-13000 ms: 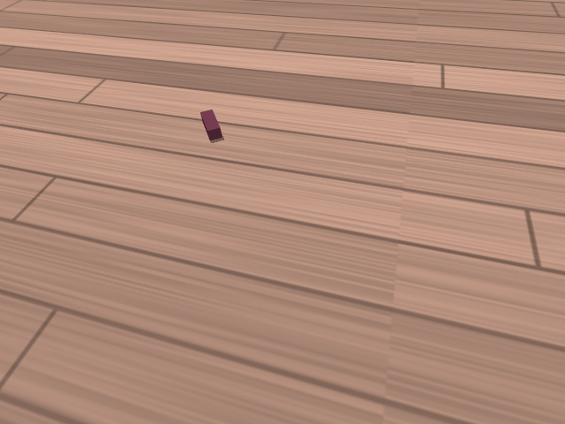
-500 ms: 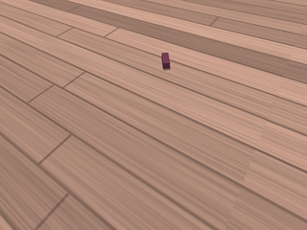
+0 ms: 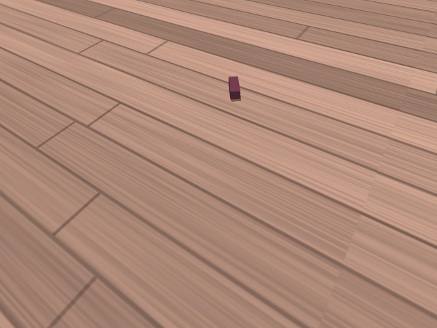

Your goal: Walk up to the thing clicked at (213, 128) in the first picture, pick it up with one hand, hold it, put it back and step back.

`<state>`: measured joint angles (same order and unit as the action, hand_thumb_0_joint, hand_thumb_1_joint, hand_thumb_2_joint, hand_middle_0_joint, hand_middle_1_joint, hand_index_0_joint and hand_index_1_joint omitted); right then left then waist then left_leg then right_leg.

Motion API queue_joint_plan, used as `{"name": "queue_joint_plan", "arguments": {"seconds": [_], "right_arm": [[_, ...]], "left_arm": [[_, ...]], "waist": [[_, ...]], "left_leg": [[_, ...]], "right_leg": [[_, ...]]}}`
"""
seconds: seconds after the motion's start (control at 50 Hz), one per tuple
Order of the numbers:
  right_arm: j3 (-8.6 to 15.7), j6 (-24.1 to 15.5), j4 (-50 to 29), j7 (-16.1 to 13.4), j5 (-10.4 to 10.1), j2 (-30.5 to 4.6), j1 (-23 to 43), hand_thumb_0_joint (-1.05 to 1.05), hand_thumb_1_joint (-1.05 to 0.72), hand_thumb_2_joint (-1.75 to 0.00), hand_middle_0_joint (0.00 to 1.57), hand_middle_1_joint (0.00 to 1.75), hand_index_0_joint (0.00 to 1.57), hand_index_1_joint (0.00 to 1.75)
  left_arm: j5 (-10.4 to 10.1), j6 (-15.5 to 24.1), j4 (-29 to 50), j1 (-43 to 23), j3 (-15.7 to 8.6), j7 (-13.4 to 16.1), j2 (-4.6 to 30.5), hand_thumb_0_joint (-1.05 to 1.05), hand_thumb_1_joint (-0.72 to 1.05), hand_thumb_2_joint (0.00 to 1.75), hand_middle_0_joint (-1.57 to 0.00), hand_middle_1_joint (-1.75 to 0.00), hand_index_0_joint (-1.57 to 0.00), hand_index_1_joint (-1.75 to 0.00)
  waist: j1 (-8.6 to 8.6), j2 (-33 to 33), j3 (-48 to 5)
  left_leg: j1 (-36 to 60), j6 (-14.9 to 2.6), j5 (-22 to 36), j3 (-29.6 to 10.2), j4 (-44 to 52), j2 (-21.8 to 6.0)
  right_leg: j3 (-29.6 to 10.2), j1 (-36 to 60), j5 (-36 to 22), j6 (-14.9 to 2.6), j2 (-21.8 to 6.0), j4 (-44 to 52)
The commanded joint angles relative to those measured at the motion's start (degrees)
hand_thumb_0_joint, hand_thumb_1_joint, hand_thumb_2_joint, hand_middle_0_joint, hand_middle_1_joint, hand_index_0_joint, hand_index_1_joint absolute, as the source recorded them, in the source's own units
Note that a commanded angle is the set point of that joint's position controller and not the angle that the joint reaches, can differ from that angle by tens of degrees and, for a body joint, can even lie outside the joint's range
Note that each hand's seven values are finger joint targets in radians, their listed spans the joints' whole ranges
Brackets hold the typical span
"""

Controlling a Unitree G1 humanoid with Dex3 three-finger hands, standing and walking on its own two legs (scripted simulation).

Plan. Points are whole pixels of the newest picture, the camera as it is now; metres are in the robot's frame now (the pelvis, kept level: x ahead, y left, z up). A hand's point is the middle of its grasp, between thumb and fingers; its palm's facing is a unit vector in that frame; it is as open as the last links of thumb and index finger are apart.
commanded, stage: walk up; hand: left
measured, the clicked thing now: (234, 87) +1.85 -0.05 -0.75
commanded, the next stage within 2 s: none
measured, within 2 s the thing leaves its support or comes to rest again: neither
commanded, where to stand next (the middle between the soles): +1.54 +0.31 m, yaw -87 degrees
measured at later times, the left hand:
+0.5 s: hand (118, 226) +0.38 +0.29 -0.14, palm faces -0.46 -0.75 -0.48, open 7.4 cm
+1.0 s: hand (146, 139) +0.73 +0.29 -0.18, palm faces -0.61 -0.56 -0.56, open 7.4 cm
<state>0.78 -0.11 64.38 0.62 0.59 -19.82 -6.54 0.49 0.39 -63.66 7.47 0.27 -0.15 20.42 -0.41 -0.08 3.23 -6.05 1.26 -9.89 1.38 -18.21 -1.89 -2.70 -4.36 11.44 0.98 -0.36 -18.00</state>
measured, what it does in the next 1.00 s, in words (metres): walks ahead, turning right: right foot, then left foot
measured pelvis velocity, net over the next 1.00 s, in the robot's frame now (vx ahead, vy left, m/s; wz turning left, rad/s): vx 0.43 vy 0.12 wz -0.77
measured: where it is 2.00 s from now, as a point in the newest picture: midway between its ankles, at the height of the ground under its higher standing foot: (211, 193)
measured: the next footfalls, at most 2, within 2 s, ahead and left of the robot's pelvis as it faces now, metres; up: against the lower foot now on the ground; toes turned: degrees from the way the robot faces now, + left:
right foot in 0.54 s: +0.26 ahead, -0.12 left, +0.00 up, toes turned -36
left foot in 0.94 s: +0.62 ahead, +0.13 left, +0.00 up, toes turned -38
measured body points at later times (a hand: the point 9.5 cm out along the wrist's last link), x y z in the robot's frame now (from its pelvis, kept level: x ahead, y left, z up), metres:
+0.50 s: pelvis +0.14 +0.06 -0.02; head +0.15 +0.04 +0.43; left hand +0.40 +0.33 -0.10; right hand +0.01 -0.26 -0.13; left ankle +0.03 +0.18 -0.75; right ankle +0.19 -0.11 -0.73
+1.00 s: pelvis +0.43 +0.12 -0.06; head +0.44 +0.11 +0.39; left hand +0.76 +0.32 -0.15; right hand +0.26 -0.20 -0.13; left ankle +0.59 +0.16 -0.75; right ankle +0.27 -0.04 -0.70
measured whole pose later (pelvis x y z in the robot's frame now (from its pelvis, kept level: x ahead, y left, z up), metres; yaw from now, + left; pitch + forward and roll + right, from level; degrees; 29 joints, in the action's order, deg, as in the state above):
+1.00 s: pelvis +0.43 +0.12 -0.06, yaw -44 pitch -1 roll -1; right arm 7.0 0.3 41.0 7.2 3.2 -26.9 -14.6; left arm 1.1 1.3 -53.6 14.9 -3.8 4.1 29.9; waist -3.6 1.0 2.0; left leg -30.9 1.4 -19.7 2.5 -51.6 -6.3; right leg -9.7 -27.9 29.2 -3.9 -4.4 -65.4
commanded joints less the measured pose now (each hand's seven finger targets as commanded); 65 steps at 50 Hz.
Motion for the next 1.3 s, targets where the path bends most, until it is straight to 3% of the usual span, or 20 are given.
{"name": "queue_joint_plan", "arguments": {"seconds": [0.0, 0.06, 0.18, 0.2, 0.22, 0.24, 0.44, 0.5, 0.52, 0.54, 0.56, 0.58, 0.68, 0.82, 0.88, 0.92, 0.94, 1.06, 1.2, 1.28], "right_arm": [[7.2, -2.2, -13.0, 2.7, 2.3, -19.5, 6.2, 0.00, -0.90, -0.90, 0.20, 0.30, 0.20, 0.30], [6.3, -1.9, -16.5, 4.6, 1.8, -13.8, 4.5, 0.00, -0.90, -0.90, 0.20, 0.30, 0.20, 0.30], [7.5, -3.0, -17.8, 4.5, 1.6, -15.8, -3.7, 0.00, -0.90, -0.90, 0.20, 0.30, 0.20, 0.30], [9.2, -3.2, -15.6, 3.8, 2.4, -19.2, -12.1, 0.00, -0.90, -0.90, 0.20, 0.30, 0.20, 0.30], [10.7, -3.1, -16.9, 3.4, 3.0, -25.6, -11.3, 0.00, -0.90, -0.90, 0.20, 0.30, 0.20, 0.30], [10.3, -3.4, -19.0, 3.8, 1.6, -25.2, -4.4, 0.00, -0.90, -0.90, 0.20, 0.30, 0.20, 0.30], [7.9, -1.8, -23.1, 4.4, 2.0, -17.6, -4.3, 0.00, -0.90, -0.90, 0.20, 0.30, 0.20, 0.30], [8.3, -1.8, -26.5, 3.7, 2.3, -18.2, -0.9, 0.00, -0.90, -0.90, 0.20, 0.30, 0.20, 0.30], [7.7, -1.8, -27.7, 3.5, 2.3, -17.2, -1.5, 0.00, -0.90, -0.90, 0.20, 0.30, 0.20, 0.30], [6.1, -1.9, -28.7, 3.3, 1.8, -13.8, -3.2, 0.00, -0.90, -0.90, 0.20, 0.30, 0.20, 0.30], [6.7, -1.3, -29.8, 3.9, 0.9, -17.8, -4.0, 0.00, -0.90, -0.90, 0.20, 0.30, 0.20, 0.30], [7.3, -1.1, -29.5, 3.9, 0.9, -20.5, -2.2, 0.00, -0.90, -0.90, 0.20, 0.30, 0.20, 0.30], [7.1, 0.7, -25.7, 6.7, 2.6, -19.0, -9.1, 0.00, -0.90, -0.90, 0.20, 0.30, 0.20, 0.30], [8.4, 1.9, -26.7, 8.9, 2.8, -18.5, -10.0, 0.00, -0.90, -0.90, 0.20, 0.30, 0.20, 0.30], [10.1, 1.7, -24.0, 7.7, 2.6, -19.0, -20.3, 0.00, -0.90, -0.90, 0.20, 0.30, 0.20, 0.30], [11.8, 0.4, -22.5, 5.3, 3.3, -25.0, -28.0, 0.00, -0.90, -0.90, 0.20, 0.30, 0.20, 0.30], [12.7, -0.7, -26.3, 4.4, 2.1, -29.7, -14.4, 0.00, -0.90, -0.90, 0.20, 0.30, 0.20, 0.30], [9.9, -0.9, -26.4, 3.9, 3.5, -18.9, -8.4, 0.00, -0.90, -0.90, 0.20, 0.30, 0.20, 0.30], [9.4, 0.4, -27.3, 3.4, 3.9, -17.1, -11.8, 0.00, -0.90, -0.90, 0.20, 0.30, 0.20, 0.30], [8.7, 1.1, -30.7, 3.4, 3.5, -16.5, -3.5, 0.00, -0.90, -0.90, 0.20, 0.30, 0.20, 0.30]], "left_arm": [[0.4, 1.4, 7.8, 4.3, -6.4, -1.6, 20.5, 0.00, 0.90, 0.90, -0.20, -0.30, -0.20, -0.30], [0.7, 2.6, 11.6, -1.5, -7.5, -1.6, 19.8, 0.00, 0.90, 0.90, -0.20, -0.30, -0.20, -0.30], [0.1, 3.0, 13.6, -0.9, -6.7, -0.7, 19.9, 0.00, 0.90, 0.90, -0.20, -0.30, -0.20, -0.30], [0.3, 2.6, 15.5, -5.2, -5.6, -0.6, 15.7, 0.00, 0.90, 0.90, -0.20, -0.30, -0.20, -0.30], [-0.2, 2.7, 16.7, -5.2, -4.8, 0.5, 11.5, 0.00, 0.90, 0.90, -0.20, -0.30, -0.20, -0.30], [0.3, 3.4, 16.5, -6.4, -5.0, 0.9, 16.0, 0.00, 0.90, 0.90, -0.20, -0.30, -0.20, -0.30], [-1.7, 3.3, 15.2, -5.1, -5.4, -2.3, 15.4, 0.00, 0.90, 0.90, -0.20, -0.30, -0.20, -0.30], [-2.1, 2.9, 10.9, 13.1, -7.4, -0.7, 18.6, 0.00, 0.90, 0.90, -0.20, -0.30, -0.20, -0.30], [-1.6, 2.7, 8.6, 23.7, -9.1, 0.2, 21.3, 0.00, 0.90, 0.90, -0.20, -0.30, -0.20, -0.30], [-0.8, 2.4, 8.9, 29.3, -10.8, 1.7, 25.0, 0.00, 0.90, 0.90, -0.20, -0.30, -0.20, -0.30], [-1.3, 2.4, 11.9, 23.7, -10.2, 2.6, 27.0, 0.00, 0.90, 0.90, -0.20, -0.30, -0.20, -0.30], [-1.4, 2.8, 15.7, 15.8, -10.0, 3.5, 27.6, 0.00, 0.90, 0.90, -0.20, -0.30, -0.20, -0.30], [-1.1, 5.9, 18.9, 0.9, -8.1, 3.7, 24.0, 0.00, 0.90, 0.90, -0.20, -0.30, -0.20, -0.30], [0.2, 6.6, 19.0, 0.7, -9.3, 3.8, 26.2, 0.00, 0.90, 0.90, -0.20, -0.30, -0.20, -0.30], [1.2, 5.0, 19.6, -4.4, -9.0, 4.2, 25.0, 0.00, 0.90, 0.90, -0.20, -0.30, -0.20, -0.30], [1.4, 3.8, 19.6, -0.5, -5.5, 4.6, 14.2, 0.00, 0.90, 0.90, -0.20, -0.30, -0.20, -0.30], [0.4, 3.2, 20.1, 4.9, -4.8, 5.6, 13.1, 0.00, 0.90, 0.90, -0.20, -0.30, -0.20, -0.30], [-1.4, 2.7, 11.0, 9.5, -7.3, 3.1, 20.8, 0.00, 0.90, 0.90, -0.20, -0.30, -0.20, -0.30], [-1.1, 2.3, 13.3, 7.2, -6.3, 3.8, 17.4, 0.00, 0.90, 0.90, -0.20, -0.30, -0.20, -0.30], [-1.2, 2.8, 10.4, 22.8, -8.2, 5.2, 18.3, 0.00, 0.90, 0.90, -0.20, -0.30, -0.20, -0.30]], "waist": [[-0.03, 1.8, -1.9], [-1.82, -9.3, 1.4], [-6.23, -6.3, -5.4], [-11.69, 3.7, -6.8], [-11.71, 21.3, -5.4], [-8.35, 12.7, -1.1], [-5.44, 7.8, 2.2], [4.88, 4.6, -7.0], [9.90, -0.2, -11.1], [12.25, -11.7, -11.6], [8.98, -8.1, -15.5], [6.65, -0.9, -13.2], [-4.48, -3.1, 1.6], [-5.05, -9.6, -1.8], [-11.95, -4.3, -2.8], [-15.36, 25.0, -1.0], [-5.71, 27.6, -0.5], [-3.67, 12.2, -2.9], [-5.38, 6.5, -3.9], [5.50, 0.2, -8.7]], "left_leg": [[-0.1, -5.54, -28.8, -2.6, -15.8, -2.1], [-14.5, -4.22, -16.3, -10.3, -22.9, -0.3], [2.0, -4.27, -13.0, -8.2, -2.7, 1.4], [24.1, -5.48, -16.6, -11.5, 6.9, -1.0], [25.3, -10.88, -31.2, -36.4, 11.8, -19.5], [16.5, -16.42, -29.7, -37.5, 12.8, -24.1], [6.2, -4.90, 8.8, 1.3, 2.1, -8.2], [-9.0, -0.75, 31.2, 8.0, -22.8, -4.9], [-20.2, 0.51, 25.6, 8.1, -38.9, -2.6], [-38.9, 1.62, -13.8, 3.4, -57.0, 3.7], [-44.0, 2.47, -22.3, -9.0, -66.8, 2.9], [-43.2, 1.58, -20.6, -14.5, -67.8, -1.9], [-25.4, -1.97, -9.4, -8.0, -43.8, -6.8], [-13.8, -0.43, 0.0, -1.5, -31.5, -6.1], [1.7, -0.49, -5.6, 1.9, -24.9, -2.4], [2.0, -1.22, -35.8, -21.7, -2.4, -14.0], [-6.7, -8.44, -41.4, -43.4, 11.9, -24.3], [-8.1, -8.03, -20.8, -11.3, 2.0, -11.9], [-1.6, -8.61, -1.3, -3.8, -1.5, -14.1], [-15.6, -0.62, 20.8, 8.8, -24.2, -8.0]], "right_leg": [[-23.7, -18.9, 31.3, -9.01, -9.7, 2.6], [-37.2, -15.9, 30.9, -13.69, -13.7, 4.8], [-22.4, -18.4, 14.6, -8.33, -5.5, -6.6], [-10.5, -38.2, 17.6, -2.31, 4.3, -16.9], [-1.6, -52.8, 25.3, -1.73, 8.6, -35.0], [0.3, -49.9, 18.4, -1.16, -1.6, -39.2], [12.3, -24.0, -0.6, -2.08, -1.9, -17.7], [16.0, 6.3, -2.9, -4.91, 1.9, -16.1], [10.8, 20.1, 3.5, -6.69, -0.8, -14.5], [-14.9, 29.2, 17.6, -13.42, -15.6, -9.9], [-42.9, 25.5, 29.8, -21.03, -26.7, 0.2], [-43.8, 17.9, 37.5, -22.69, -28.4, 3.5], [-13.5, -19.0, 23.8, -11.04, -13.3, 4.7], [-6.5, -30.3, 23.2, -9.53, -8.9, 0.0], [-3.2, -39.4, 24.9, -7.13, -5.9, -16.0], [3.9, -51.5, 25.5, -5.04, 5.3, -56.8], [-1.3, -50.8, 21.5, -6.65, 1.6, -65.3], [4.2, -34.5, 10.9, -2.30, -4.2, -47.5], [8.3, -26.4, 8.2, -2.55, -3.1, -28.4], [8.9, 3.0, -2.9, -5.75, -2.5, -9.4]]}}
